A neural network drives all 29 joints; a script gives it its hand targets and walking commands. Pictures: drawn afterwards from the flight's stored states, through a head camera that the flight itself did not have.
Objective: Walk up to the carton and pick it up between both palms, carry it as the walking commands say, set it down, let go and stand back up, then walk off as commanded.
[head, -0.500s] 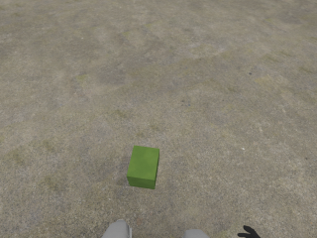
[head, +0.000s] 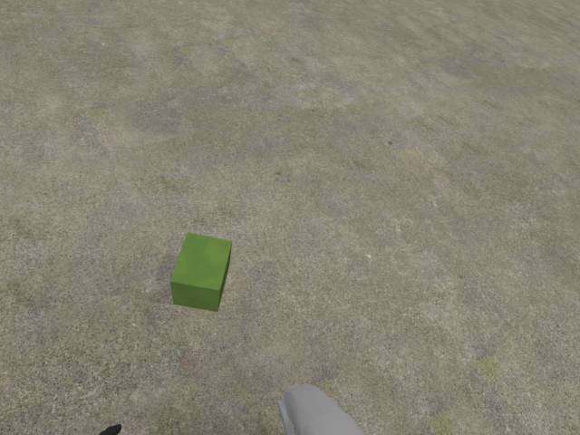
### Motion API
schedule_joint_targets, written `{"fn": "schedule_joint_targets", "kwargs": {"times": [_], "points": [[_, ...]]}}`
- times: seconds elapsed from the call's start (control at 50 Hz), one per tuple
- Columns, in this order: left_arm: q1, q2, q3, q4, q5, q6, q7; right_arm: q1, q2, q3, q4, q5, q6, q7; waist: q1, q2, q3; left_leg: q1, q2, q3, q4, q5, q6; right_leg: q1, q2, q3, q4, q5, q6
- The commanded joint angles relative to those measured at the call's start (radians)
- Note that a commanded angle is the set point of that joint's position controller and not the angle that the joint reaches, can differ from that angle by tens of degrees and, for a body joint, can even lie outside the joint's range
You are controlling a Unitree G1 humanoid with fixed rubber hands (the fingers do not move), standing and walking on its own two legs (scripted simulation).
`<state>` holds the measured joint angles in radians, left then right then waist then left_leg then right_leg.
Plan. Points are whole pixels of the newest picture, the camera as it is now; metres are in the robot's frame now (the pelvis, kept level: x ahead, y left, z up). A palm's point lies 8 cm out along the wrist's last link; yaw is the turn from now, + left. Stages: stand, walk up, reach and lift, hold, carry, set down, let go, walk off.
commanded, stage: walk off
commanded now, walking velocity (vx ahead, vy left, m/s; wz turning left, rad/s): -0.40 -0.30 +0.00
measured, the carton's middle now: (202, 272) +0.70 +0.12 -0.68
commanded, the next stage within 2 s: none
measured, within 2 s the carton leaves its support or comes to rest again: neither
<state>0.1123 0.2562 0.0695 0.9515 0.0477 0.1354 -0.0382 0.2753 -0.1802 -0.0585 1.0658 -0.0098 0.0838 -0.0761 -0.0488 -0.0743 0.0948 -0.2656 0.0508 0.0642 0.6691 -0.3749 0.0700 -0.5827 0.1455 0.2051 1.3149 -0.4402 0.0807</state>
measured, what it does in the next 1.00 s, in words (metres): walks backwards: right foot, then left foot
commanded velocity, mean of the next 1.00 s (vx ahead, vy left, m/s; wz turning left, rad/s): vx -0.40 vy -0.30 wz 0.00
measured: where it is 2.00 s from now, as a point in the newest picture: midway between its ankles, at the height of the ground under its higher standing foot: outside the picture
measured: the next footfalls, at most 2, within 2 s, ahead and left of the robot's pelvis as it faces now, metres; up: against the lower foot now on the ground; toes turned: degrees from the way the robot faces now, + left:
right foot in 0.36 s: -0.14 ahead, -0.25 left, +0.00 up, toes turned -2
left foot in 0.70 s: -0.26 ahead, -0.08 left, +0.00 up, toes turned +3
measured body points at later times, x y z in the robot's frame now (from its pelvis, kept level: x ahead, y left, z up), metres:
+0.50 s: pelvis -0.17 -0.10 +0.00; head -0.14 -0.13 +0.44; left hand -0.09 +0.14 -0.14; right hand -0.15 -0.39 -0.17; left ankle -0.14 +0.02 -0.64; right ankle -0.18 -0.25 -0.73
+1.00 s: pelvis -0.31 -0.14 +0.00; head -0.26 -0.06 +0.44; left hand -0.24 +0.11 -0.19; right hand -0.33 -0.40 -0.11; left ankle -0.30 -0.08 -0.73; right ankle -0.36 -0.37 -0.56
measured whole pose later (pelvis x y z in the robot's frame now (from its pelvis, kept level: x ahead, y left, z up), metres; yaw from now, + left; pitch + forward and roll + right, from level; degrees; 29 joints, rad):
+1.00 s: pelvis -0.31 -0.14 +0.00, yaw -2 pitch -2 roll -6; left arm 0.17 0.29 0.10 0.96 0.03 0.15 -0.04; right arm 0.27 -0.15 -0.08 1.02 0.00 0.06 -0.07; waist -0.03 -0.08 0.13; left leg -0.30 0.08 0.07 0.67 -0.35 0.08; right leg -0.55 0.11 0.23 1.47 -0.42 0.14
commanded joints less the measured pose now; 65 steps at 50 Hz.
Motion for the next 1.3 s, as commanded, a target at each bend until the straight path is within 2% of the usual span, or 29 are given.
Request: {"fn": "schedule_joint_targets", "kwargs": {"times": [0.0,0.16,0.22,0.26,0.3,0.32,0.34,0.36,0.38,0.4,0.42,0.44,0.46,0.56,0.62,0.64,0.66,0.68,0.7,0.72,0.74,0.76,0.78,0.9,0.96,1.12,1.22,1.26,1.28], "points": [[0.014,0.115,0.04,-0.066,-0.014,-0.005,-0.006,-0.051,-0.273,-0.067,-0.096,-0.001,-0.036,-0.005,0.032,0.237,-0.059,0.031,0.303,-0.253,-0.262,0.571,0.086,-0.054,-0.04,0.029,0.165,0.031,0.061],[-0.003,0.083,0.023,-0.083,-0.041,0.007,0.006,0.035,-0.313,-0.106,-0.068,-0.019,-0.036,-0.002,-0.039,0.429,-0.091,0.152,0.309,-0.312,-0.354,0.29,0.063,0.061,-0.116,-0.047,-0.23,-0.048,0.084],[0.064,0.093,0.015,-0.062,-0.053,0.003,0.004,-0.02,-0.333,-0.122,-0.077,-0.03,-0.019,0.002,-0.023,0.469,-0.109,0.108,0.325,-0.305,-0.381,0.267,0.069,0.201,-0.175,-0.093,-0.457,-0.099,0.064],[0.145,0.091,0.018,-0.028,-0.048,-0.001,0.0,-0.061,-0.326,-0.126,-0.09,-0.026,-0.009,0.003,-0.005,0.436,-0.128,0.045,0.316,-0.289,-0.359,0.287,0.048,0.346,-0.198,-0.14,-0.691,-0.033,0.028],[0.25,0.1,0.029,0.017,-0.028,-0.009,0.0,-0.069,-0.307,-0.12,-0.087,-0.014,-0.008,0.003,0.043,0.359,-0.148,-0.025,0.288,-0.249,-0.304,0.281,0.002,0.482,-0.173,-0.214,-0.954,0.106,-0.018],[0.25,0.132,0.034,0.015,-0.015,-0.011,-0.002,-0.033,-0.264,-0.11,-0.082,-0.014,-0.014,0.004,0.05,0.17,-0.134,-0.128,0.217,-0.178,-0.191,0.121,-0.024,0.526,-0.196,-0.156,-1.013,0.139,-0.035],[0.196,0.186,0.036,-0.016,-0.006,-0.015,-0.014,0.025,-0.176,-0.093,-0.078,-0.021,-0.013,0.005,0.025,-0.149,-0.136,-0.26,0.067,-0.017,0.025,-0.162,-0.068,0.508,-0.376,0.045,-1.094,0.19,-0.078],[0.045,0.226,0.024,-0.089,-0.009,-0.02,-0.015,-0.005,-0.141,-0.09,-0.076,-0.02,0.0,-0.011,0.023,-0.243,-0.097,-0.31,-0.098,-0.001,0.388,-0.372,-0.078,0.306,-0.436,0.053,-1.027,0.425,-0.19],[0.059,0.22,0.013,-0.113,0.007,-0.04,-0.003,-0.107,-0.148,-0.074,-0.111,0.004,0.015,-0.03,0.1,-0.389,-0.137,-0.216,-0.11,-0.091,0.577,-0.421,-0.056,0.149,-0.456,-0.004,-1.026,0.582,-0.277],[0.021,0.185,0.007,-0.116,0.011,-0.043,0.001,-0.113,-0.152,-0.074,-0.101,0.011,0.021,-0.027,0.083,-0.344,-0.101,-0.188,-0.113,-0.154,0.699,-0.362,-0.033,0.082,-0.397,-0.037,-1.033,0.568,-0.265],[-0.054,0.141,-0.019,-0.128,-0.003,-0.041,0.009,-0.112,-0.206,-0.095,-0.095,0.015,0.027,-0.016,0.036,-0.252,-0.057,-0.192,-0.139,-0.161,0.783,-0.251,-0.03,0.06,-0.336,-0.089,-1.026,0.513,-0.209],[-0.136,0.162,-0.018,-0.155,0.002,-0.033,0.02,-0.026,-0.234,-0.105,-0.056,0.014,0.025,-0.007,-0.022,-0.227,-0.094,-0.193,-0.137,-0.139,0.811,-0.208,-0.045,0.123,-0.324,-0.13,-1.001,0.518,-0.188],[-0.163,0.173,-0.013,-0.171,-0.014,-0.032,0.032,0.01,-0.25,-0.108,-0.044,0.009,0.023,-0.008,-0.04,-0.214,-0.103,-0.21,-0.132,-0.116,0.823,-0.178,-0.056,0.182,-0.332,-0.111,-0.973,0.577,-0.199],[-0.039,0.115,-0.021,-0.134,-0.013,-0.03,0.06,-0.059,-0.181,-0.07,-0.054,0.004,0.002,-0.014,0.042,-0.211,-0.065,-0.203,-0.061,-0.019,0.412,-0.219,-0.072,0.374,-0.369,0.011,-0.887,0.718,-0.29],[0.056,0.112,-0.015,-0.085,-0.009,-0.03,0.064,-0.002,-0.144,-0.05,-0.061,0.032,-0.009,-0.023,0.051,-0.262,-0.135,-0.084,-0.006,-0.052,-0.035,-0.157,-0.051,0.497,-0.369,0.085,-0.883,0.722,-0.263],[0.116,0.111,-0.01,-0.056,-0.016,-0.021,0.064,0.046,-0.143,-0.048,-0.033,0.039,-0.016,-0.027,0.043,-0.177,-0.162,0.019,0.013,-0.065,-0.232,-0.095,-0.052,0.485,-0.329,0.069,-0.832,0.669,-0.244],[0.168,0.085,-0.011,-0.035,-0.028,-0.016,0.061,0.116,-0.181,-0.052,-0.016,0.029,-0.028,-0.024,0.016,0.022,-0.144,0.188,0.116,-0.184,-0.455,0.134,-0.055,0.294,-0.262,-0.006,-0.696,0.487,-0.175],[0.199,0.027,-0.008,-0.064,-0.021,-0.023,0.055,0.112,-0.32,-0.068,-0.038,0.001,-0.031,-0.02,0.041,0.433,-0.108,0.393,0.503,-0.543,-0.297,0.743,-0.008,-0.139,-0.101,-0.131,-0.447,-0.146,-0.06],[0.001,0.109,0.004,-0.132,-0.005,-0.03,0.056,0.164,-0.325,-0.08,-0.028,-0.005,-0.025,-0.016,-0.073,0.392,-0.026,0.158,0.552,-0.567,-0.286,1.094,0.168,-0.145,-0.073,-0.073,-0.261,-0.238,-0.045],[-0.067,0.114,0.012,-0.133,-0.002,-0.027,0.043,0.175,-0.232,-0.056,-0.012,-0.018,-0.019,-0.018,-0.068,0.283,0.006,0.037,0.503,-0.522,-0.289,1.025,0.151,-0.079,-0.075,0.019,-0.116,-0.174,-0.042],[-0.054,0.083,0.012,-0.122,-0.002,-0.023,0.025,0.08,-0.221,-0.046,-0.033,-0.017,-0.018,-0.022,-0.015,0.245,0.005,0.049,0.408,-0.388,-0.253,0.984,0.1,-0.089,-0.047,0.069,0.004,-0.094,-0.042],[-0.015,0.084,0.024,-0.098,-0.001,-0.023,0.012,0.002,-0.236,-0.052,-0.063,-0.011,-0.017,-0.025,0.023,0.233,-0.022,0.082,0.345,-0.298,-0.236,0.906,0.047,-0.115,-0.042,0.077,0.033,-0.034,-0.029],[0.018,0.092,0.03,-0.09,-0.001,-0.02,0.001,-0.045,-0.239,-0.054,-0.09,0.001,-0.026,-0.024,0.054,0.249,-0.023,0.049,0.307,-0.243,-0.237,0.869,0.044,-0.095,-0.046,0.053,0.056,0.004,-0.014],[0.007,0.092,0.041,-0.084,-0.017,-0.003,-0.001,0.03,-0.222,-0.066,-0.101,0.004,-0.046,-0.004,0.001,0.245,-0.08,0.12,0.296,-0.242,-0.234,0.716,0.076,-0.086,-0.031,0.011,0.221,0.023,0.064],[0.006,0.091,0.041,-0.094,-0.025,0.006,0.011,0.068,-0.24,-0.076,-0.099,0.001,-0.053,-0.004,-0.017,0.306,-0.083,0.132,0.317,-0.277,-0.246,0.67,0.08,-0.065,-0.039,0.006,0.178,0.008,0.072],[0.029,0.096,0.026,-0.085,-0.041,0.007,0.013,0.072,-0.281,-0.105,-0.099,-0.014,-0.06,0.002,-0.041,0.38,-0.133,0.208,0.335,-0.367,-0.325,0.473,0.092,0.056,-0.112,-0.034,-0.229,-0.071,0.07],[0.122,0.088,0.02,-0.055,-0.051,0.0,-0.009,-0.027,-0.302,-0.128,-0.116,-0.023,-0.027,0.005,-0.006,0.39,-0.16,0.068,0.324,-0.328,-0.362,0.372,0.077,0.318,-0.199,-0.119,-0.63,-0.038,0.012],[0.218,0.082,0.026,-0.014,-0.041,-0.005,-0.007,-0.045,-0.308,-0.127,-0.113,-0.01,-0.018,0.003,0.027,0.355,-0.171,-0.023,0.311,-0.3,-0.351,0.263,0.034,0.478,-0.177,-0.205,-0.899,0.091,-0.028],[0.254,0.114,0.035,-0.002,-0.023,-0.006,-0.006,-0.02,-0.263,-0.117,-0.11,-0.009,-0.023,0.001,0.045,0.217,-0.184,-0.108,0.245,-0.249,-0.274,0.11,0.002,0.555,-0.185,-0.183,-0.959,0.121,-0.048]]}}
